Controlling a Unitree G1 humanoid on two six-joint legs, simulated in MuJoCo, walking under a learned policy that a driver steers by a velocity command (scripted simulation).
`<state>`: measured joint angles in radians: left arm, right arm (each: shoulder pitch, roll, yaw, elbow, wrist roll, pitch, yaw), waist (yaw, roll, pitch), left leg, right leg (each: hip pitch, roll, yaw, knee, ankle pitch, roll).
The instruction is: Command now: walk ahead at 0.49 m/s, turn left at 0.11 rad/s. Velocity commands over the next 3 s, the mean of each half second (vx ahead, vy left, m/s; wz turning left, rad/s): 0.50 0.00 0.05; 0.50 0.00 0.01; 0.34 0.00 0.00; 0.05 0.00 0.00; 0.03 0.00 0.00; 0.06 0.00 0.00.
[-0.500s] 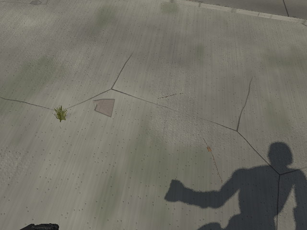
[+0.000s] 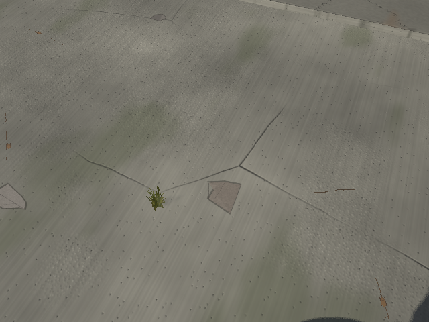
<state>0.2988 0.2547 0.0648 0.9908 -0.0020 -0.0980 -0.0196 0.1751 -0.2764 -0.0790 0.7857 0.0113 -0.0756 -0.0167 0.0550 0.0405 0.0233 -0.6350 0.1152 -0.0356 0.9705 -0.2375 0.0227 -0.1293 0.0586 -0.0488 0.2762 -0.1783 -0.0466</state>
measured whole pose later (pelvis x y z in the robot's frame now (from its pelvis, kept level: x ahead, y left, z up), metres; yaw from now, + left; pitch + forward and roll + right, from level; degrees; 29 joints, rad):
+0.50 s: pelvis +0.29 +0.07 +0.00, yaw +0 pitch +1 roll +1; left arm 0.12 0.30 0.06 0.90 -0.01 -0.06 -0.01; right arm 0.33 -0.26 -0.06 0.86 0.00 -0.09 0.02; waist -0.04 -0.04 0.02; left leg -0.13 -0.06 0.06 0.27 -0.16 0.07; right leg -0.65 -0.13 0.03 0.93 -0.15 -0.01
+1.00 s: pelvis +0.58 -0.01 +0.00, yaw +0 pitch +1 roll -1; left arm 0.28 0.26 0.05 0.95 0.01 -0.09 -0.03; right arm 0.19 -0.29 -0.07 0.85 0.01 -0.07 -0.01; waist 0.04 0.04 0.02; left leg -0.61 0.13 -0.03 1.03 -0.22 0.02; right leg -0.18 0.06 -0.06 0.31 -0.16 -0.08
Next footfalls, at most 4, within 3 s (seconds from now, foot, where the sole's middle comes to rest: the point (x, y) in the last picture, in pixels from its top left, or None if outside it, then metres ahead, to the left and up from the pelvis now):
0.22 left None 0.31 0.15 -0.78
0.76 right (264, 278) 0.62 -0.09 -0.78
1.28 left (202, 193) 0.94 0.13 -0.78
1.64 right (268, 200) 0.92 -0.11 -0.78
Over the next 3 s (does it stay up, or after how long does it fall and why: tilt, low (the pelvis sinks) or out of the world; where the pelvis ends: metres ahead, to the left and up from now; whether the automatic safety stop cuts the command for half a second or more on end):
stays up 0.93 0.03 -0.01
